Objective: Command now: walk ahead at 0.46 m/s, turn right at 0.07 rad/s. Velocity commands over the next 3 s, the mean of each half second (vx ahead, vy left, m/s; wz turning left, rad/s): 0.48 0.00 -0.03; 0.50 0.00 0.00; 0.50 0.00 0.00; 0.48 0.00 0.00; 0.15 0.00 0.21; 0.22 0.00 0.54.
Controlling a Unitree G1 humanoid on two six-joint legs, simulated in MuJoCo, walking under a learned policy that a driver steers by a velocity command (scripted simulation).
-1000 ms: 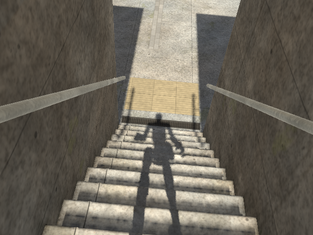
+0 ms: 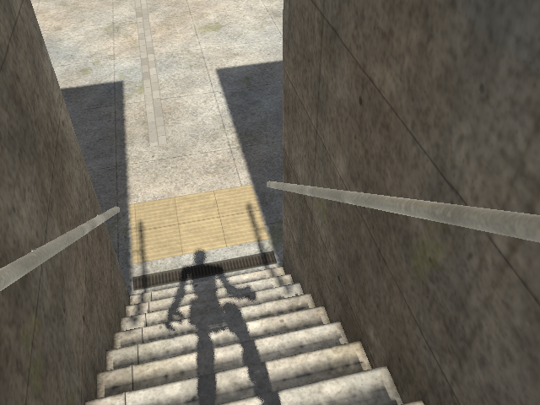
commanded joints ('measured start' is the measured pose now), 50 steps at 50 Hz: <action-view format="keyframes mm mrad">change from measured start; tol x64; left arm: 1 -17 140 34 9 8 27 20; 50 134 -41 -7 122 -50 -10 32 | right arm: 1 367 -74 -40 102 -4 11 -3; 50 600 -99 7 344 -36 -51 21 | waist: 1 -180 -123 102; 50 -89 191 22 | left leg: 1 411 -2 121 -127 4 32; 4 666 160 -63 373 415 -82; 7 309 252 -493 -113 -782 24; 29 -131 -56 -95 1075 177 104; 31 -696 -183 -11 1550 -1282 32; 41 141 -68 71 257 375 5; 47 187 1 88 -232 28 85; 50 731 240 -145 300 653 160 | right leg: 1 -275 -53 120 185 722 -205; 5 -1030 41 -60 1041 148 -152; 17 -367 -77 -163 -411 1485 -28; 30 535 -265 -20 -1106 1440 -234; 48 -136 -70 -75 457 827 -186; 50 -803 26 -122 1008 -57 -164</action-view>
